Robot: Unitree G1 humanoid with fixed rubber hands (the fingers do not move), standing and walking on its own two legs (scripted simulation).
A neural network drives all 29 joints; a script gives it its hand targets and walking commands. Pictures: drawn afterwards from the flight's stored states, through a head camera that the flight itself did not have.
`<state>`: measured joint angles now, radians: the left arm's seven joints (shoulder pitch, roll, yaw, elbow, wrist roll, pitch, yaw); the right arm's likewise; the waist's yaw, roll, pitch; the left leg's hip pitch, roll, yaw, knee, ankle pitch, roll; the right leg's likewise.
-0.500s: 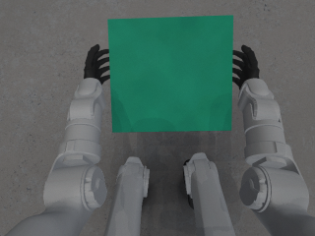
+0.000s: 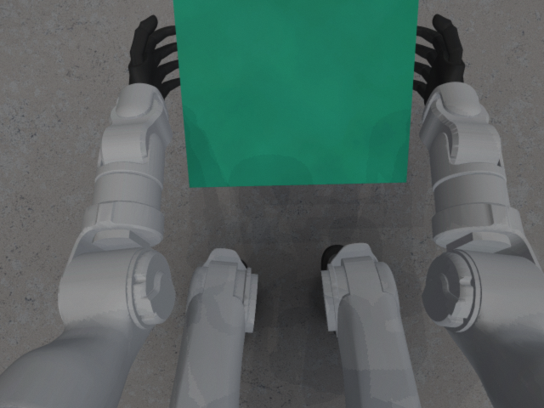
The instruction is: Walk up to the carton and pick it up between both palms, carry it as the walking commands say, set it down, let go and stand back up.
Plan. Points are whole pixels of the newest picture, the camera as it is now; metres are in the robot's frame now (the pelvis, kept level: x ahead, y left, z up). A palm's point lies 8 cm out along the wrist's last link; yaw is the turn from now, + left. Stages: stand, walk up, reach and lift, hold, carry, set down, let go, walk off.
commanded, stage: set down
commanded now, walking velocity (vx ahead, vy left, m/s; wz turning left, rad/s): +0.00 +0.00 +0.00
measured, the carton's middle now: (292, 90) +0.54 -0.03 -0.22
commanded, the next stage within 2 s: none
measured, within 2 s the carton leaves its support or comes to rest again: neither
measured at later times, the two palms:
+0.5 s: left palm (168, 94) +0.54 +0.15 -0.20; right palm (418, 92) +0.52 -0.21 -0.19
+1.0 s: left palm (174, 96) +0.54 +0.15 -0.21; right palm (417, 96) +0.52 -0.22 -0.21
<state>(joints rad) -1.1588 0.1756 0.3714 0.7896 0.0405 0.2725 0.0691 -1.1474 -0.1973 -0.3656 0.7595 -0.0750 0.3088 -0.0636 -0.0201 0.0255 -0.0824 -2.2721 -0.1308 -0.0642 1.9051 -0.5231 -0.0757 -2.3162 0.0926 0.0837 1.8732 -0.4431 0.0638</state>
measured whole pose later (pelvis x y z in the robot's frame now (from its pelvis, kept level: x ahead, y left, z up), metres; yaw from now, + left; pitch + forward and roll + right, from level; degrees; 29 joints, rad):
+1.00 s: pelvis +0.00 +0.00 -0.06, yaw +0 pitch +42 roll +0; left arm -1.32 0.25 0.26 0.99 -0.04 0.18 0.10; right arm -1.29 -0.31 -0.27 0.99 0.05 0.18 -0.06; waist -0.04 0.03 0.18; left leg -2.30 -0.12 -0.04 2.15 -0.58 -0.06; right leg -2.33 0.04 0.04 2.12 -0.52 0.04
